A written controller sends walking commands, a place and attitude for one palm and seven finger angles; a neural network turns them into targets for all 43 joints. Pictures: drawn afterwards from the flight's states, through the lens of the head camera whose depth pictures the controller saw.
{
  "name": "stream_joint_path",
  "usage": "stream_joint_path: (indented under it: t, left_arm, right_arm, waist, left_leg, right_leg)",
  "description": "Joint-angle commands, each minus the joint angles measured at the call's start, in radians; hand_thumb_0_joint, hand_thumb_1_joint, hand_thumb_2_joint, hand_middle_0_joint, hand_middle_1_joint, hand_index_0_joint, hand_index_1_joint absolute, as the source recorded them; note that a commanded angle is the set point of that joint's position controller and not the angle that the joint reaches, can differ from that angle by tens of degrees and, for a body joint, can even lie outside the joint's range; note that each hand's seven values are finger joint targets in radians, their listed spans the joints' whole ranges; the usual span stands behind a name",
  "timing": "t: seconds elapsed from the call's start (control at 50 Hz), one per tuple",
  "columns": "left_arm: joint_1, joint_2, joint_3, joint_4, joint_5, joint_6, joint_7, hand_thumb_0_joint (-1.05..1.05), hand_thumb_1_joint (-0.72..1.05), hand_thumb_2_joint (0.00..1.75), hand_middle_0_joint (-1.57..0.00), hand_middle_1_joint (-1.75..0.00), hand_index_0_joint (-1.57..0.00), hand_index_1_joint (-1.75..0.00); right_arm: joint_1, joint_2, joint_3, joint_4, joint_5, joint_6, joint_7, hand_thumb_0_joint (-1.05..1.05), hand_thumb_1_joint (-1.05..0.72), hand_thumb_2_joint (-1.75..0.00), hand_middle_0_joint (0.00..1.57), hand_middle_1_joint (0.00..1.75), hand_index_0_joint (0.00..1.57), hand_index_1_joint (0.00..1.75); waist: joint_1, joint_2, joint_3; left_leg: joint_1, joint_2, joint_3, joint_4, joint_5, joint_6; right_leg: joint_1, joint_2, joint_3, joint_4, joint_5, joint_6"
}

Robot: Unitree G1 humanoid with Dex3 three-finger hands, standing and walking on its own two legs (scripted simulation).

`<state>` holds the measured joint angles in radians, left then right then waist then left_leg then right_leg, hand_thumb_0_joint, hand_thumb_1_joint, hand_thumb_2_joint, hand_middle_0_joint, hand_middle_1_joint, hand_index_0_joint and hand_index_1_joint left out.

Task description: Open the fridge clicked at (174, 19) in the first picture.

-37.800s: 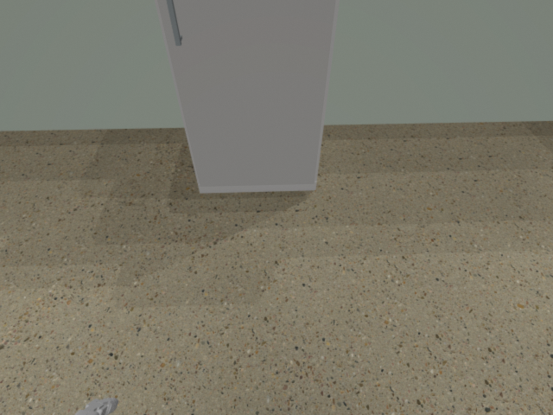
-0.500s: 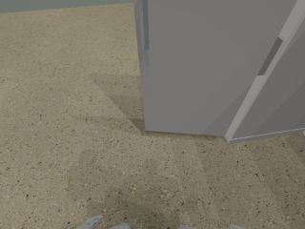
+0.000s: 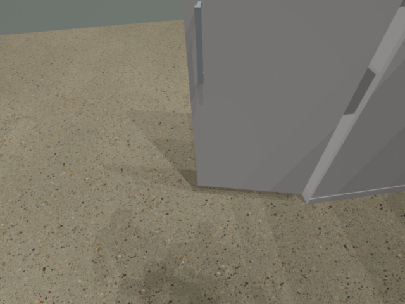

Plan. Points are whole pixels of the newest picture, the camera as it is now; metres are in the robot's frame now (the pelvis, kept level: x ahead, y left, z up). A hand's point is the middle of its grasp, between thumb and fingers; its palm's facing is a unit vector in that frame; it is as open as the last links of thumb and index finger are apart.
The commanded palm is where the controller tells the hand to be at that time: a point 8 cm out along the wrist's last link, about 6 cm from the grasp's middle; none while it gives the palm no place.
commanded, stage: let the arm hang, fingers relaxed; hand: left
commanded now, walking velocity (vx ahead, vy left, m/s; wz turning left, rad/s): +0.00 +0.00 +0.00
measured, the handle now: (200, 46) +0.78 +0.04 +0.13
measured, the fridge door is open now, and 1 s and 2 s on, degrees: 75 75 75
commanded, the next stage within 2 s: look to check the result in 0.32 s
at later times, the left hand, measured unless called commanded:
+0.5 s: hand out of the picture +0.06 +0.21 -0.16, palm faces -0.02 -0.96 -0.28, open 7.3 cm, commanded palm none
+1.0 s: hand out of the picture +0.10 +0.23 -0.15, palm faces -0.02 -0.95 -0.32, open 7.3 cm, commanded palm none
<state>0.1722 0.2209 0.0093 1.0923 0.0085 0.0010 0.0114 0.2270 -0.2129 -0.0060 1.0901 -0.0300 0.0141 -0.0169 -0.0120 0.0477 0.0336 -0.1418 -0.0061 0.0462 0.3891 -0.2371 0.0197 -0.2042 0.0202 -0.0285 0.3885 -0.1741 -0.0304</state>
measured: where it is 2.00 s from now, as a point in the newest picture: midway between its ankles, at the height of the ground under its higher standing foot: outside the picture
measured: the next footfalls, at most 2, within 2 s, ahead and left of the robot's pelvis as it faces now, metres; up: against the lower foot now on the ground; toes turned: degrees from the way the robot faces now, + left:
none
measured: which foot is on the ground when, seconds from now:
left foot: down 0.00-1.00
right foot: down 0.00-1.00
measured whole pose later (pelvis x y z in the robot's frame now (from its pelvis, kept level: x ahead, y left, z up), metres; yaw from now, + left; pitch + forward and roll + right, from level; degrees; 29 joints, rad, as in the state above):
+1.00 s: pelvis +0.01 +0.00 +0.00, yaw +0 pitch -1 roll +0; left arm 0.08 0.30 0.01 1.13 0.01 -0.02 0.00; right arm 0.12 -0.32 -0.01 1.12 -0.03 0.00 -0.01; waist -0.01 0.02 0.05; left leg -0.09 -0.01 0.04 0.31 -0.21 0.01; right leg -0.15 0.02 -0.03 0.33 -0.16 -0.03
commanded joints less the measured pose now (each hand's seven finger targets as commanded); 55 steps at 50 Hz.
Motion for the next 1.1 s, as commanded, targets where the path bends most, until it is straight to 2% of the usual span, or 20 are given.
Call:
stream_joint_path:
  t: [0.0,0.06,0.16,0.36,0.46,0.52,0.58,0.76,0.86,1.08]
  left_arm:
    - [-0.014,0.154,0.029,-0.03,0.003,-0.028,0.011,0.0,0.9,0.9,-0.2,-0.3,-0.2,-0.3]
    - [-0.022,0.163,0.029,-0.018,0.002,-0.029,0.01,0.0,0.9,0.9,-0.2,-0.3,-0.2,-0.3]
    - [-0.032,0.178,0.032,-0.012,0.002,-0.031,0.008,0.0,0.9,0.9,-0.2,-0.3,-0.2,-0.3]
    - [-0.055,0.204,0.036,-0.005,0.002,-0.032,0.005,0.0,0.9,0.9,-0.2,-0.3,-0.2,-0.3]
    - [-0.063,0.217,0.036,-0.005,0.001,-0.035,0.004,0.0,0.9,0.9,-0.2,-0.3,-0.2,-0.3]
    - [-0.07,0.225,0.035,-0.006,0.002,-0.033,0.004,0.0,0.9,0.9,-0.2,-0.3,-0.2,-0.3]
    - [-0.076,0.237,0.036,-0.008,0.002,-0.036,0.004,0.0,0.9,0.9,-0.2,-0.3,-0.2,-0.3]
    - [-0.103,0.258,0.035,-0.014,0.001,-0.039,0.004,0.0,0.9,0.9,-0.2,-0.3,-0.2,-0.3]
    - [-0.113,0.265,0.035,-0.016,0.002,-0.04,0.003,0.0,0.9,0.9,-0.2,-0.3,-0.2,-0.3]
    - [-0.122,0.284,0.035,-0.021,0.002,-0.043,0.003,0.0,0.9,0.9,-0.2,-0.3,-0.2,-0.3]
  right_arm:
    - [0.029,-0.131,-0.021,-0.016,0.007,-0.023,-0.011,0.0,-0.9,-0.9,0.2,0.3,0.2,0.3]
    - [0.022,-0.146,-0.021,-0.006,0.006,-0.023,-0.012,0.0,-0.9,-0.9,0.2,0.3,0.2,0.3]
    - [0.006,-0.162,-0.022,0.001,0.006,-0.026,-0.012,0.0,-0.9,-0.9,0.2,0.3,0.2,0.3]
    - [-0.017,-0.194,-0.025,0.003,0.007,-0.028,-0.012,0.0,-0.9,-0.9,0.2,0.3,0.2,0.3]
    - [-0.027,-0.214,-0.027,0.001,0.007,-0.03,-0.012,0.0,-0.9,-0.9,0.2,0.3,0.2,0.3]
    - [-0.039,-0.217,-0.027,0.002,0.008,-0.028,-0.011,0.0,-0.9,-0.9,0.2,0.3,0.2,0.3]
    - [-0.045,-0.233,-0.029,-0.004,0.01,-0.03,-0.011,0.0,-0.9,-0.9,0.2,0.3,0.2,0.3]
    - [-0.081,-0.26,-0.028,-0.007,0.01,-0.032,-0.009,0.0,-0.9,-0.9,0.2,0.3,0.2,0.3]
    - [-0.098,-0.271,-0.028,-0.007,0.009,-0.032,-0.008,0.0,-0.9,-0.9,0.2,0.3,0.2,0.3]
    - [-0.114,-0.29,-0.027,-0.014,0.012,-0.034,-0.006,0.0,-0.9,-0.9,0.2,0.3,0.2,0.3]
  waist:
    - [0.001,-0.06,-0.023]
    - [-0.001,-0.065,-0.002]
    - [0.002,-0.037,-0.006]
    - [0.002,-0.035,-0.017]
    - [0.001,-0.036,-0.042]
    - [0.001,-0.039,-0.025]
    - [0.0,-0.051,-0.053]
    - [-0.001,-0.063,-0.062]
    - [0.0,-0.043,-0.059]
    - [-0.001,-0.051,-0.084]
  left_leg:
    - [-0.036,0.112,-0.091,-0.085,0.086,0.014]
    - [-0.033,0.111,-0.093,-0.092,0.073,0.014]
    - [-0.034,0.112,-0.095,-0.1,0.065,0.014]
    - [-0.03,0.117,-0.1,-0.108,0.066,0.014]
    - [-0.01,0.121,-0.102,-0.106,0.098,0.015]
    - [-0.014,0.121,-0.102,-0.111,0.083,0.014]
    - [0.003,0.123,-0.106,-0.106,0.117,0.015]
    - [0.025,0.13,-0.108,-0.119,0.159,0.013]
    - [0.03,0.131,-0.106,-0.126,0.158,0.009]
    - [0.054,0.133,-0.107,-0.128,0.194,0.007]
  right_leg:
    - [0.045,-0.123,0.123,-0.071,0.08,-0.019]
    - [0.032,-0.123,0.129,-0.082,0.058,-0.02]
    - [0.043,-0.124,0.136,-0.09,0.043,-0.024]
    - [0.058,-0.128,0.132,-0.098,0.044,-0.026]
    - [0.072,-0.131,0.13,-0.092,0.088,-0.027]
    - [0.064,-0.131,0.131,-0.099,0.071,-0.026]
    - [0.081,-0.132,0.131,-0.091,0.117,-0.027]
    - [0.097,-0.14,0.124,-0.088,0.173,-0.023]
    - [0.099,-0.141,0.126,-0.097,0.169,-0.022]
    - [0.123,-0.145,0.126,-0.101,0.213,-0.022]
